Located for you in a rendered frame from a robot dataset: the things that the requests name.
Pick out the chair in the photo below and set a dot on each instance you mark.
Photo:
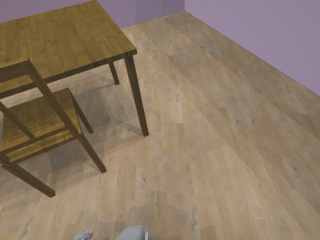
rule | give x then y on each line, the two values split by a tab
39	125

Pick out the table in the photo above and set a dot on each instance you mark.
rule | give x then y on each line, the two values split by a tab
67	41

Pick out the left robot hand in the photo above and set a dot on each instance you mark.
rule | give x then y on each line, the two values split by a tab
87	235

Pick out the left robot thigh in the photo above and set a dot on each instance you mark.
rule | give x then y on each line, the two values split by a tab
134	232

